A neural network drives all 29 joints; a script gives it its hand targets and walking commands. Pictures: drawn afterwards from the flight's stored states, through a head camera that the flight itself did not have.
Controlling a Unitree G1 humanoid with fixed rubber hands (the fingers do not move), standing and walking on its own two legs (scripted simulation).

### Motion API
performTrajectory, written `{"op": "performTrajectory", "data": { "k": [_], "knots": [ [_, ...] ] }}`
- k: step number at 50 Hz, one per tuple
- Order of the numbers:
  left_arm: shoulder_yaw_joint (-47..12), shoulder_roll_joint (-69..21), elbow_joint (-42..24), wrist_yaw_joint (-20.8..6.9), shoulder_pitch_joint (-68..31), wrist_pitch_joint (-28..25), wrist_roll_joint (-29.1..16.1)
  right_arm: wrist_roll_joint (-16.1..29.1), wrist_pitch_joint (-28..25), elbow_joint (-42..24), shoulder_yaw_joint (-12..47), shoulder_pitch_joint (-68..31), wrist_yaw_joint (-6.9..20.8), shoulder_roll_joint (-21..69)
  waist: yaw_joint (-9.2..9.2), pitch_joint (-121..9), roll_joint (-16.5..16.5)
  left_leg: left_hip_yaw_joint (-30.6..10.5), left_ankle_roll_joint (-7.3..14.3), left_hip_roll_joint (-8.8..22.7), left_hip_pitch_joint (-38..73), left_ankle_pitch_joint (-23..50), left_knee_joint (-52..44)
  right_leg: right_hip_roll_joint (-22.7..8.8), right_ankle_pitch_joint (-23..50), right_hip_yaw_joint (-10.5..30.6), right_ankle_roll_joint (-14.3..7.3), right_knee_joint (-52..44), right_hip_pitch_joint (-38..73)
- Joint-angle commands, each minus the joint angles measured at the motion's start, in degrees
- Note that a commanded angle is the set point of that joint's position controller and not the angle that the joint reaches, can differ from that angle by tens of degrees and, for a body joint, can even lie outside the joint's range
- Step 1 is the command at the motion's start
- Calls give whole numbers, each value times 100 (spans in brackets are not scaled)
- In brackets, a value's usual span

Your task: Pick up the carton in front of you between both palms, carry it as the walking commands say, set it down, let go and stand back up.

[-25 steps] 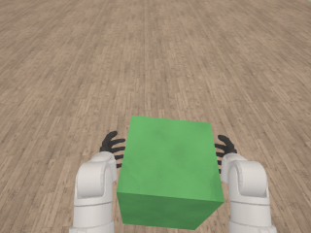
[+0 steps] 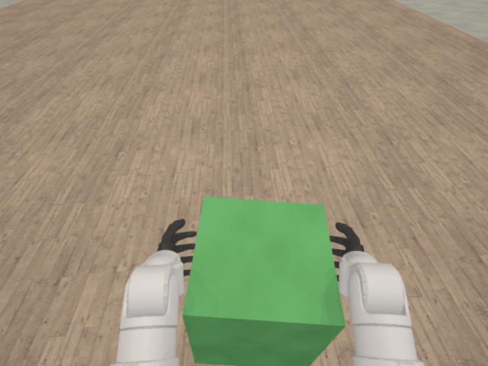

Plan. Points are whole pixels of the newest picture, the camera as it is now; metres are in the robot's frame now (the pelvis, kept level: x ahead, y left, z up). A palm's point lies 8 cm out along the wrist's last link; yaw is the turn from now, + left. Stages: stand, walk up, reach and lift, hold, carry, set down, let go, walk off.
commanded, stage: carry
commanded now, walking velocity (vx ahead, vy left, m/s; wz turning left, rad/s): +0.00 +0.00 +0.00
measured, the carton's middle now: (257, 286) +0.29 +0.00 -0.02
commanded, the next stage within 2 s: hold in 1.20 s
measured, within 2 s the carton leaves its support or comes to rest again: neither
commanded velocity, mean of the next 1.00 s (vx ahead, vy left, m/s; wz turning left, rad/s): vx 0.00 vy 0.00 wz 0.00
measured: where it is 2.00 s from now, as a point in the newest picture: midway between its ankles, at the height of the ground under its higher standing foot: outside the picture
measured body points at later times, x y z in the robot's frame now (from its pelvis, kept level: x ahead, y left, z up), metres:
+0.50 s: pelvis -0.04 +0.00 +0.01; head -0.08 +0.00 +0.45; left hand +0.27 +0.15 +0.04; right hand +0.27 -0.15 +0.04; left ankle -0.08 +0.11 -0.73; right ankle +0.00 -0.10 -0.73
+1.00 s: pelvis -0.06 +0.01 +0.01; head -0.09 +0.01 +0.46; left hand +0.25 +0.16 +0.04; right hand +0.25 -0.14 +0.04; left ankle -0.08 +0.11 -0.73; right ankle +0.00 -0.10 -0.73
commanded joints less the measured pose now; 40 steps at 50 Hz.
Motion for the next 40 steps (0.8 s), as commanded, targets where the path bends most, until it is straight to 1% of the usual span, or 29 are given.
{"op": "performTrajectory", "data": {
  "k": [1, 5, 11, 14, 19, 21, 24, 27, 31, 35, 40],
  "knots": [
    [-3868, -6130, -82, -1700, -2663, -299, -2427, 2442, -530, -332, 3853, -3029, 2289, 5772, 5, -1490, 28, -404, 44, 592, 320, 3651, -129, -560, 3293, 567, -15, -51, 1056],
    [-3724, -5983, 81, -1742, -2511, -662, -2234, 2219, -913, -109, 3715, -2824, 2311, 5675, 2, -1429, -3, -406, 63, 579, 281, 3222, -216, -586, 3113, 612, -31, -163, 1055],
    [-3246, -5666, 570, -1772, -2232, -1245, -1726, 1700, -1565, 356, 3314, -2590, 2314, 5469, -3, -1237, -17, -422, 90, 577, 159, 2679, -386, -617, 2728, 662, -20, -364, 992],
    [-2920, -5436, 872, -1757, -2364, -1579, -1451, 1365, -1894, 654, 2998, -2625, 2272, 5253, -2, -1079, -27, -449, 105, 572, 36, 2232, -529, -623, 2324, 694, -20, -534, 913],
    [-2269, -5224, 1613, -1768, -2695, -2205, -969, 834, -2526, 1420, 2336, -2867, 2262, 5084, 15, -922, -20, -493, 128, 563, -102, 1603, -746, -617, 1743, 733, -26, -763, 822],
    [-2095, -5245, 1881, -1783, -2866, -2459, -837, 687, -2776, 1698, 2160, -2996, 2277, 5118, 20, -926, -22, -502, 137, 560, -122, 1452, -789, -615, 1633, 744, -28, -806, 820],
    [-2022, -5398, 2100, -1812, -3066, -2714, -771, 601, -3025, 1946, 2084, -3155, 2310, 5277, 21, -994, -29, -510, 152, 556, -128, 1332, -809, -612, 1563, 744, -32, -834, 840],
    [-2138, -5549, 2071, -1829, -3082, -2753, -822, 650, -3064, 1948, 2197, -3162, 2331, 5426, 18, -1094, -34, -504, 164, 553, -121, 1330, -792, -612, 1602, 736, -35, -833, 876],
    [-2477, -5579, 1722, -1806, -2844, -2520, -1016, 869, -2833, 1627, 2529, -2928, 2311, 5456, 7, -1192, -33, -488, 171, 554, -108, 1439, -743, -616, 1747, 719, -27, -809, 906],
    [-2448, -5396, 1633, -1776, -2658, -2340, -987, 856, -2651, 1536, 2504, -2733, 2280, 5287, 7, -1128, -42, -493, 178, 563, -165, 1444, -744, -617, 1746, 717, -15, -821, 863],
    [-2519, -5409, 1477, -1773, -2805, -2344, -1060, 920, -2654, 1412, 2584, -2840, 2278, 5326, 6, -1006, -33, -518, 186, 567, -261, 1246, -816, -610, 1501, 741, -15, -892, 797]
  ]
}}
